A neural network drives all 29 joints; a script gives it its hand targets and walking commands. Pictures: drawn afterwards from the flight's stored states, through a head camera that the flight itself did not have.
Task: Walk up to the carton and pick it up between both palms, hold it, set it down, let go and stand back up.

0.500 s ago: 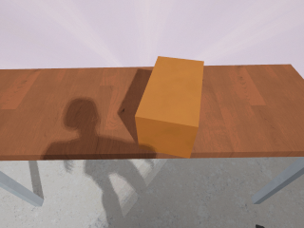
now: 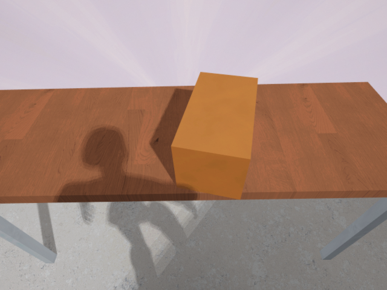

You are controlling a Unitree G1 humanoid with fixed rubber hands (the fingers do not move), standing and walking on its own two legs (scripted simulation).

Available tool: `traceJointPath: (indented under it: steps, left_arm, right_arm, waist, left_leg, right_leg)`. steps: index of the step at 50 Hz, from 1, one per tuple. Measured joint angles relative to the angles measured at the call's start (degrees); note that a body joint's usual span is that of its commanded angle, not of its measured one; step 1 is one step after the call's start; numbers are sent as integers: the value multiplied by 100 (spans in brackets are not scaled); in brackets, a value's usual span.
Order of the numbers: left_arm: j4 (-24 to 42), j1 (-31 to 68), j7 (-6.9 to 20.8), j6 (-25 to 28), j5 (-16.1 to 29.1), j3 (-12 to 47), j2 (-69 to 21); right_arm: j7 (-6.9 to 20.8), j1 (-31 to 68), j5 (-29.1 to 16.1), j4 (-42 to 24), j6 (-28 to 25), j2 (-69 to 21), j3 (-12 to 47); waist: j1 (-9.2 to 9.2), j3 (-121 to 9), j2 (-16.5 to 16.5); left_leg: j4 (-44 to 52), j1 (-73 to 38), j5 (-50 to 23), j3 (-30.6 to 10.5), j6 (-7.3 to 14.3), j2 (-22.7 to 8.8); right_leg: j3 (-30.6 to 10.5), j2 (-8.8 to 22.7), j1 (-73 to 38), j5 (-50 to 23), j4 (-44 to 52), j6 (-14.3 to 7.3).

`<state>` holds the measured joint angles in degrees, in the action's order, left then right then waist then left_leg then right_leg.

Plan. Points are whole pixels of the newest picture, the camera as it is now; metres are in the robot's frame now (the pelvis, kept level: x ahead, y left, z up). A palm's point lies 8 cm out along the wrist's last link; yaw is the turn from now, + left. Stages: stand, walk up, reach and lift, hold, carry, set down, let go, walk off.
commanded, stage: stand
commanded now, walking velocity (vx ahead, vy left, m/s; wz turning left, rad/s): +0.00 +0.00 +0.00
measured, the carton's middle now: (218, 130) +0.51 -0.02 +0.02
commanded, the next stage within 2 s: none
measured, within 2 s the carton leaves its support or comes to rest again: neither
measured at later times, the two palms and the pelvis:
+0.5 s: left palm out of the picture +0.03 +0.30 -0.11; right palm out of the picture +0.08 -0.28 -0.11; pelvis +0.00 +0.00 +0.00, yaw +0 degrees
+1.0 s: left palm out of the picture +0.02 +0.30 -0.11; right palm out of the picture +0.08 -0.29 -0.11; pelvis -0.01 +0.00 +0.00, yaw +0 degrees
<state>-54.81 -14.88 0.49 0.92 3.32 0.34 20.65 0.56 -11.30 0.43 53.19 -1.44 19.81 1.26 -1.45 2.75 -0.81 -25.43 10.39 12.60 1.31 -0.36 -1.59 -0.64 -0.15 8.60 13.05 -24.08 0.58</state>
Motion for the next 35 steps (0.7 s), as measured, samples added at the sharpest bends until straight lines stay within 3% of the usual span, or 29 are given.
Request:
traceJointPath:
  steps: [35]
  left_arm:
    - [-176, 6, -11, 34, 0, 0, 3]
  right_arm:
    - [-1, 0, 0, 115, 9, 6, 0]
  waist:
    - [0, 0, -7]
  left_leg:
    - [84, -29, -84, 0, 0, 2]
  right_leg:
    - [0, 1, 0, -52, 22, -16]
